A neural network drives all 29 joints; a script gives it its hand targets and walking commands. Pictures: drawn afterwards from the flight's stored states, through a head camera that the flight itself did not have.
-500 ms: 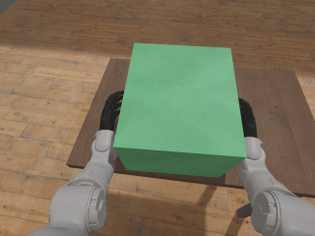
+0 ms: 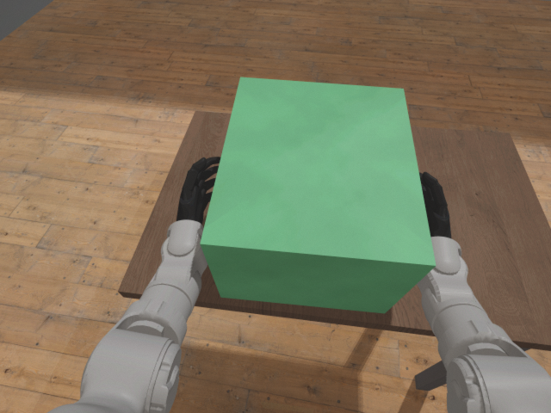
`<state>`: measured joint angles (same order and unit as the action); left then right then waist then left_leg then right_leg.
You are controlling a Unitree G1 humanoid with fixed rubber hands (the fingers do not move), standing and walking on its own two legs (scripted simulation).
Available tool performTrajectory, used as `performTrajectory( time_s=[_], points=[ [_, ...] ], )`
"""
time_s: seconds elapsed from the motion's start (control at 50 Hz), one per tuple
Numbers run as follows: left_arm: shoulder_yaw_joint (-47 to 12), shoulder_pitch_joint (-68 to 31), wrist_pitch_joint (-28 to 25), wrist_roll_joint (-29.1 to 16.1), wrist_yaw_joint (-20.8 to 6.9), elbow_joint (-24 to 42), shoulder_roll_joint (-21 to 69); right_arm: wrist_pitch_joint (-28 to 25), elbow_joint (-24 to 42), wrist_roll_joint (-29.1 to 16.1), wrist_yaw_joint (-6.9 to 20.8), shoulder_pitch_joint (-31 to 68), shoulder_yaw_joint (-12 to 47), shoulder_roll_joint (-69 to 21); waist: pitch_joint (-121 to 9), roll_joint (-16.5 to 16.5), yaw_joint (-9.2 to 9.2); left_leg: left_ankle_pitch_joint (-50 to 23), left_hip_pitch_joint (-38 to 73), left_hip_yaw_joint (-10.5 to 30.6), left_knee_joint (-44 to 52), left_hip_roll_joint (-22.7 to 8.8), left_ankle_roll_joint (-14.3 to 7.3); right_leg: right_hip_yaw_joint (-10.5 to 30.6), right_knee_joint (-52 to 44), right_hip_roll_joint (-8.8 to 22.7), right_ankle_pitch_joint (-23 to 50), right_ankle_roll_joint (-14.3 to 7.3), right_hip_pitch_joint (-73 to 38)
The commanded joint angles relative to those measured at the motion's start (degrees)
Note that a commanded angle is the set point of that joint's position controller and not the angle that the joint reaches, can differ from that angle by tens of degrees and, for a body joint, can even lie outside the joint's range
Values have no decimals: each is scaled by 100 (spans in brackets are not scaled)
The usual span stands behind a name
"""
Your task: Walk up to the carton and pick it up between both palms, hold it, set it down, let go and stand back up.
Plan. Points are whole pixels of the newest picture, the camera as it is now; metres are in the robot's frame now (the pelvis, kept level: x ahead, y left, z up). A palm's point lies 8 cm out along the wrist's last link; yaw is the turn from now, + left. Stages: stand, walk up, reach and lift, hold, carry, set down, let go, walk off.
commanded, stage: reach and lift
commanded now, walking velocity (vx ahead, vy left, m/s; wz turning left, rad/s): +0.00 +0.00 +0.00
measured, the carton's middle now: (311, 193) +0.47 -0.02 +0.03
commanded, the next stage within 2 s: hold in 1.40 s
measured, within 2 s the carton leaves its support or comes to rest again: neither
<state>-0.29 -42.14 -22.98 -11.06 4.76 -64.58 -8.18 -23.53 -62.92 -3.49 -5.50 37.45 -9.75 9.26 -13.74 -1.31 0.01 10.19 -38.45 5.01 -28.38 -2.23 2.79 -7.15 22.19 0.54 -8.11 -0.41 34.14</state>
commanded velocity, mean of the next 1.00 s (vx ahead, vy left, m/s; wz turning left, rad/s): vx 0.00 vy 0.00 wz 0.00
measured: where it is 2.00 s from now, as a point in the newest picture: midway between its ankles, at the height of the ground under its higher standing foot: outside the picture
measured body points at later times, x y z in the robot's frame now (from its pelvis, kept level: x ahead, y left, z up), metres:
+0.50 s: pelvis -0.01 +0.01 +0.01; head -0.03 +0.02 +0.46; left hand +0.40 +0.19 +0.16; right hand +0.39 -0.18 +0.13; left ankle +0.02 +0.14 -0.73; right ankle +0.01 -0.12 -0.73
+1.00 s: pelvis -0.01 +0.01 +0.01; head -0.03 +0.02 +0.46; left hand +0.40 +0.20 +0.17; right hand +0.39 -0.17 +0.14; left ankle +0.02 +0.14 -0.73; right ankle +0.01 -0.12 -0.73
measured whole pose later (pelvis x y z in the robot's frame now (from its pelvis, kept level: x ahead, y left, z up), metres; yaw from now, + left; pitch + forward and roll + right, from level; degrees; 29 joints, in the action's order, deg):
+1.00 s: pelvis -0.01 +0.01 +0.01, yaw +0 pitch +9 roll -3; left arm 6.8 -40.3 23.3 -2.3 4.3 -32.4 -9.1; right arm 15.7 -39.0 -10.3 -7.7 36.9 -7.1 9.5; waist -13.6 -1.3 0.0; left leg 11.0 -26.5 5.0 -28.4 -2.1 1.8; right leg -7.1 19.0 0.4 -7.2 0.4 20.6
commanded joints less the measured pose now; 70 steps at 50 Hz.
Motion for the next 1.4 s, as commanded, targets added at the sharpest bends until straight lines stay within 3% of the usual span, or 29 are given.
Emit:
performTrajectory(
  time_s=[0.0,0.04,0.14,0.2,0.24,0.32,0.4,0.44,0.54,0.68,0.82,1.04,1.08,1.18,1.24,1.38],
  points=[
    [-2405,-3347,-103,471,-689,2782,4639,21,2883,238,735,3839,3134,-4024,-4827,-254,-227,-2990,2873,-319,-108,439,273,281,136,-518,2861,40,-2546],
    [-2522,-3277,199,440,-679,3155,4677,317,3176,69,665,3734,3223,-3939,-4672,-317,-305,-3058,3035,-274,-113,434,312,316,53,-535,2756,14,-2527],
    [-2560,-2989,1147,422,-702,3795,4578,1218,3952,-513,536,3687,3434,-3740,-4550,-216,-291,-2938,3363,-239,20,474,304,396,-53,-516,2663,39,-2992],
    [-2450,-3135,1742,439,-677,4187,4514,1768,4263,-779,519,3867,3328,-3572,-4228,-180,-306,-2595,3531,-157,130,486,287,435,-156,-511,2136,15,-2991],
    [-2449,-3234,2098,399,-695,4504,4533,2072,4450,-867,499,3994,3294,-3580,-3940,-138,-422,-2356,3490,-155,213,498,257,453,-205,-482,1859,-1,-3035],
    [-2202,-3627,2790,477,-735,4766,4527,2600,4450,-989,487,4371,3012,-3471,-3222,-169,-526,-1840,3465,-127,405,486,183,510,-299,-439,1262,-22,-3026],
    [-1876,-3520,3378,606,-923,4296,4550,2907,4500,-880,473,4809,2749,-3525,-2534,76,-542,-1141,3127,-196,641,517,35,581,-410,-349,811,10,-3253],
    [-1657,-3716,3487,648,-1025,4157,4535,2972,4453,-782,494,5057,2496,-3618,-2292,177,-565,-696,2918,-229,775,527,-52,577,-437,-325,434,33,-3216],
    [-1625,-4081,3562,526,-1088,4330,4600,3126,4283,-691,527,5220,2354,-3943,-2345,154,-610,-438,2816,-239,880,521,-112,616,-449,-296,292,22,-3318],
    [-1684,-3996,3782,440,-1089,4566,4613,3349,4462,-881,497,5265,2408,-3977,-2382,124,-696,-575,2875,-210,875,547,-109,613,-441,-293,516,53,-3498],
    [-1849,-3819,3987,278,-1052,5008,4672,3509,4994,-1078,461,5311,2512,-3956,-2705,22,-751,-1088,2982,-145,778,567,-24,631,-381,-318,1181,68,-3781],
    [-1691,-3320,4382,396,-1102,5106,4614,3745,5113,-1148,431,5039,2339,-3544,-2415,12,-866,-1535,3258,-116,795,543,69,581,-448,-361,1608,57,-3856],
    [-1819,-3382,4394,328,-1093,5433,4659,3746,5159,-1226,436,4939,2361,-3540,-2610,-112,-902,-1816,3422,-104,753,513,134,559,-406,-359,1758,61,-3868],
    [-1799,-3150,4519,384,-1075,5268,4695,3791,5140,-1173,455,4891,2214,-3360,-2443,-81,-955,-1876,3564,-90,766,469,154,557,-504,-368,1570,36,-3653],
    [-1839,-3152,4583,368,-1055,5529,4658,3806,5249,-1250,471,4874,2327,-3356,-2641,-146,-875,-2156,3710,-88,692,458,183,536,-476,-391,1726,51,-3695],
    [-1838,-3207,4715,371,-1064,5525,4691,3891,5365,-1253,473,5069,2328,-3297,-2558,-89,-882,-1946,3641,-110,734,475,151,549,-500,-387,1631,41,-3723]
  ],
)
